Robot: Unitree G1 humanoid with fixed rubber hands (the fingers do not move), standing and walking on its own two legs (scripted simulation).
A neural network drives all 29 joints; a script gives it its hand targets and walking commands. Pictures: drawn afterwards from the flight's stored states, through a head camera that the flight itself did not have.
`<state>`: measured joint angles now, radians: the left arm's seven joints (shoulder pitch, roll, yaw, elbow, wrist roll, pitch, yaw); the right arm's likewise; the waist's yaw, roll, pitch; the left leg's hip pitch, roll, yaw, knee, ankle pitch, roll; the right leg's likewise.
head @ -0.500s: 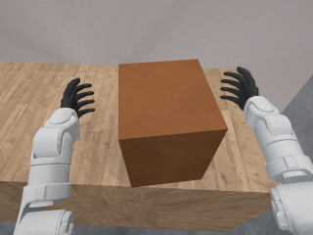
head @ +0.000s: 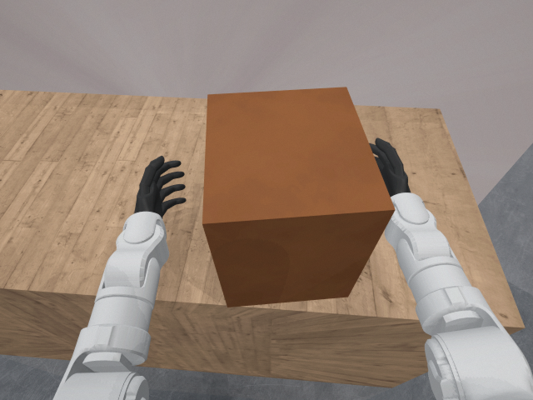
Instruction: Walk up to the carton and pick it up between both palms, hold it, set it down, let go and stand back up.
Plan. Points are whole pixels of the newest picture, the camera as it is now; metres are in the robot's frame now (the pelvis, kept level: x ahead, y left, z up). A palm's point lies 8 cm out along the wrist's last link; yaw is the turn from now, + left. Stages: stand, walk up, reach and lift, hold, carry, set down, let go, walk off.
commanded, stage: reach and lift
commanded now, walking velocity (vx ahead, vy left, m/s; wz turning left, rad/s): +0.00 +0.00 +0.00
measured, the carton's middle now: (283, 203) +0.42 +0.02 +0.05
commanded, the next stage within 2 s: none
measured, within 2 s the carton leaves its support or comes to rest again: leaves its support in 1.98 s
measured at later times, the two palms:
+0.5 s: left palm (183, 205) +0.39 +0.17 +0.07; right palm (377, 200) +0.43 -0.13 +0.06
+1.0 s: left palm (183, 205) +0.39 +0.17 +0.07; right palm (378, 197) +0.43 -0.13 +0.07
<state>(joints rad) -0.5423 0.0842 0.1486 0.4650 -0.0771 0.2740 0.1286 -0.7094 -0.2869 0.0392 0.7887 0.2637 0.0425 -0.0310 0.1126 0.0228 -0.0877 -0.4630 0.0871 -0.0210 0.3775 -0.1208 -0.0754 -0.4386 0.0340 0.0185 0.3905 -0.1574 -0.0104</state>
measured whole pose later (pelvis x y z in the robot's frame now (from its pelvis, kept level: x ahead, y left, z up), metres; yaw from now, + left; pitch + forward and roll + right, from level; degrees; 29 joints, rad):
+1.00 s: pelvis +0.00 -0.01 +0.00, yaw -1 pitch +11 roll -1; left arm -0.66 -0.05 0.26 0.59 0.04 0.18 0.21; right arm -0.76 -0.14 -0.02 0.85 0.19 0.04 -0.16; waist 0.10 0.00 -0.06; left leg -0.47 0.11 -0.01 0.41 -0.13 -0.09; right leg -0.45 0.06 0.02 0.40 -0.15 -0.02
